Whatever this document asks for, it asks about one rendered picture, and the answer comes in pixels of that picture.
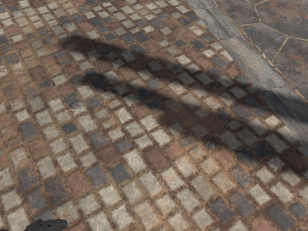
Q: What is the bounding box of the robot left hand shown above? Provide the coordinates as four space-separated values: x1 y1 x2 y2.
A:
24 218 67 231

